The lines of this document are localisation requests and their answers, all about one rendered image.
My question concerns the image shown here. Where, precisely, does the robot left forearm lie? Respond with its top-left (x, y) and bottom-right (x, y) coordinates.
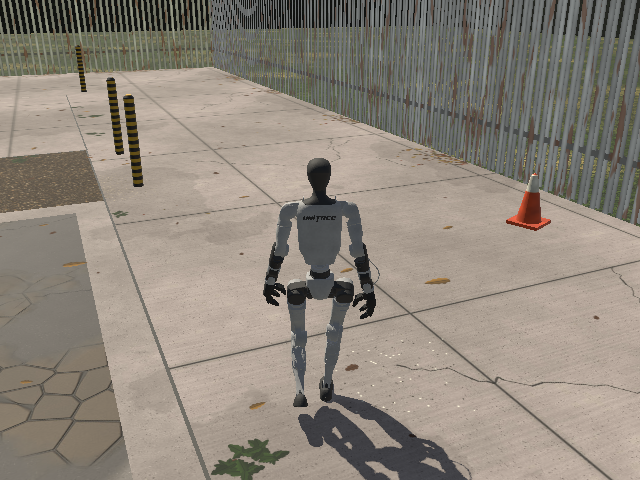
top-left (265, 242), bottom-right (284, 285)

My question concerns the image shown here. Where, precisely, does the left robot upper arm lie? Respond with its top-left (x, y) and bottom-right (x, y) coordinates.
top-left (274, 201), bottom-right (299, 257)

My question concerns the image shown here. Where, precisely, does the left robot hand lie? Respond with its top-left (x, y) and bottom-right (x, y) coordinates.
top-left (263, 283), bottom-right (286, 306)

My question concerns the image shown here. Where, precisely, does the robot right forearm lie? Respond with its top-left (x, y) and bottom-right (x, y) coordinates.
top-left (354, 243), bottom-right (374, 294)

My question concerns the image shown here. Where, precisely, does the humanoid robot torso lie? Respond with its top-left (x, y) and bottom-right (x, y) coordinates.
top-left (296, 196), bottom-right (343, 300)

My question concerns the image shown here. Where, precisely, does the left robot shin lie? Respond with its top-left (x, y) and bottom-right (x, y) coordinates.
top-left (291, 331), bottom-right (306, 396)

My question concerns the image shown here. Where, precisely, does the right robot hand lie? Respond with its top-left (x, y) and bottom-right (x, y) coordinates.
top-left (352, 290), bottom-right (376, 319)

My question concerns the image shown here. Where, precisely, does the right robot upper arm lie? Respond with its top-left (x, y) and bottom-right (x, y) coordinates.
top-left (340, 201), bottom-right (365, 258)

